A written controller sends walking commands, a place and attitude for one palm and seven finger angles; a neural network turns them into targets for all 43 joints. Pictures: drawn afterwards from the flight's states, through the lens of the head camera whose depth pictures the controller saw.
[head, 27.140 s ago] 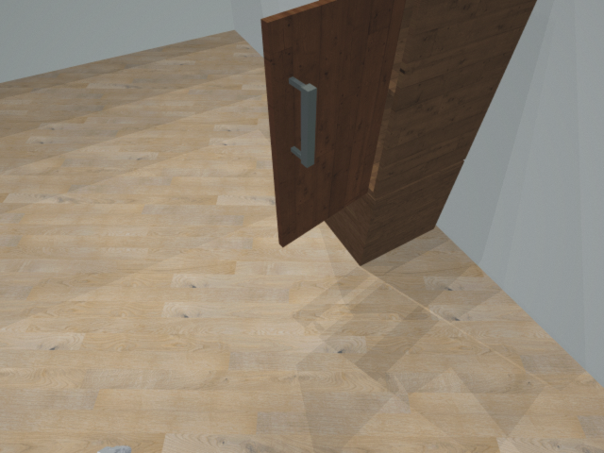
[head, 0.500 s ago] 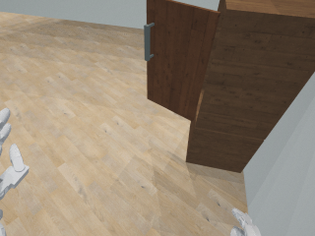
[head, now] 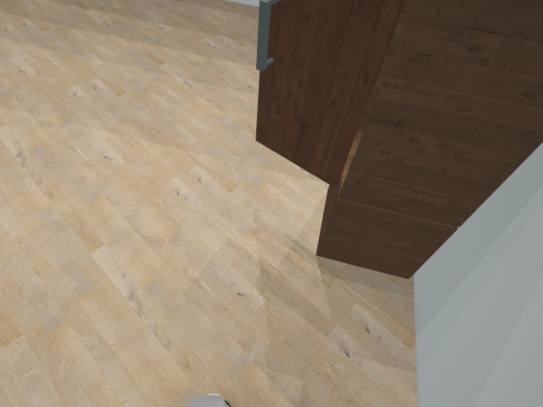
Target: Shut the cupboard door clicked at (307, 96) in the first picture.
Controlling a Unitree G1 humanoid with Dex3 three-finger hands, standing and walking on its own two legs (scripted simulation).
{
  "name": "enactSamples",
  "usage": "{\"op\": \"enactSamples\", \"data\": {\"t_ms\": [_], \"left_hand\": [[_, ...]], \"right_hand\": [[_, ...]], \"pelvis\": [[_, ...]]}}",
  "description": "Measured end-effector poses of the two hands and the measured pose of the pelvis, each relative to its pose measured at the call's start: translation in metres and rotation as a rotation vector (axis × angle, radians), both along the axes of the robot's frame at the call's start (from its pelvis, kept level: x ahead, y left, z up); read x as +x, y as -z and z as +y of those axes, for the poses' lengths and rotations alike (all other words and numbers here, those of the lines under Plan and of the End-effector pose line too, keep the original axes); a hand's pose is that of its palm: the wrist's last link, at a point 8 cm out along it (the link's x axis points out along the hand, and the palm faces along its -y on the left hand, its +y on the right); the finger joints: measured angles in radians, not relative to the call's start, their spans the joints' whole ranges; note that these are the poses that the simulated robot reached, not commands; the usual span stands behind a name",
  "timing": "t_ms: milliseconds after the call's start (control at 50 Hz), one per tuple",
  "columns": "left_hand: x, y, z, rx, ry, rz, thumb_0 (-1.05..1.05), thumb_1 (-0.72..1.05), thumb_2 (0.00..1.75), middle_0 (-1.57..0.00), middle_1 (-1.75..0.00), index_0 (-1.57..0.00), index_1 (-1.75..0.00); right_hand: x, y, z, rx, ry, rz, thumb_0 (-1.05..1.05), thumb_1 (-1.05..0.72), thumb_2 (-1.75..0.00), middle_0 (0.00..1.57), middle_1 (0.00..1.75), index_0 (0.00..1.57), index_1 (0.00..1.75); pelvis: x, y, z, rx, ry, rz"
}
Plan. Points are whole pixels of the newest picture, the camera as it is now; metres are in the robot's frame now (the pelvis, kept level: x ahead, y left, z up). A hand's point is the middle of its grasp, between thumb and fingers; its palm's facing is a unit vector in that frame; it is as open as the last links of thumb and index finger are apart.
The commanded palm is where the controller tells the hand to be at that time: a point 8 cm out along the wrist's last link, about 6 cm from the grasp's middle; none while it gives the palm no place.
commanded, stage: let the arm hang, fingers relaxed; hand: left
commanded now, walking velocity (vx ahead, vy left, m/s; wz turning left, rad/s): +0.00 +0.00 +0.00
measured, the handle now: (268, 35) +0.95 +0.07 +0.06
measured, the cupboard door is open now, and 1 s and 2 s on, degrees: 66 66 66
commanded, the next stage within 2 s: look to check the result in 0.66 s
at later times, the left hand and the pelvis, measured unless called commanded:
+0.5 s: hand out of the picture +0.03 +0.21 -0.16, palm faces -0.02 -0.97 -0.25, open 7.4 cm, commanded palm none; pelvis +0.01 +0.00 +0.01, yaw -2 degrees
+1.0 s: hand out of the picture +0.06 +0.21 -0.16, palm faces -0.03 -0.96 -0.28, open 7.4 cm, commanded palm none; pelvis +0.02 -0.01 +0.01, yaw -2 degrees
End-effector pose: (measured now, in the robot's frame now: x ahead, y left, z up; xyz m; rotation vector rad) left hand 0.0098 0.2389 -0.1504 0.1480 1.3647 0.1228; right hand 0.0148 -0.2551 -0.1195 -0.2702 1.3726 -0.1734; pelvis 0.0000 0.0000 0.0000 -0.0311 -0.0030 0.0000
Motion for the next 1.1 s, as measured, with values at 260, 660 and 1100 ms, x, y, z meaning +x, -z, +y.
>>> {"op": "enactSamples", "data": {"t_ms": [260, 660, 1100], "left_hand": [[-0.029, -0.028, 0.034, 0.121, -0.018, 0.08, 0.0, 0.91, 0.9, -0.2, -0.3, -0.2, -0.3], [0.036, -0.021, 0.002, 0.046, 0.043, -0.034, 0.0, 0.91, 0.9, -0.21, -0.3, -0.2, -0.3], [0.052, -0.031, 0.019, 0.113, 0.038, -0.011, 0.0, 0.91, 0.9, -0.21, -0.3, -0.2, -0.3]], "right_hand": [[0.016, 0.017, 0.017, 0.083, 0.049, -0.078, 0.0, -0.9, -0.9, 0.21, 0.3, 0.2, 0.3], [0.006, 0.006, -0.006, 0.031, 0.083, -0.04, 0.0, -0.9, -0.9, 0.2, 0.3, 0.2, 0.3], [0.051, 0.005, -0.018, 0.032, 0.049, -0.079, 0.0, -0.9, -0.9, 0.21, 0.3, 0.2, 0.3]], "pelvis": [[0.003, -0.007, 0.005, 0.014, 0.027, -0.036], [0.011, -0.011, -0.003, 0.023, 0.038, -0.033], [0.028, -0.013, -0.01, 0.027, 0.038, -0.023]]}}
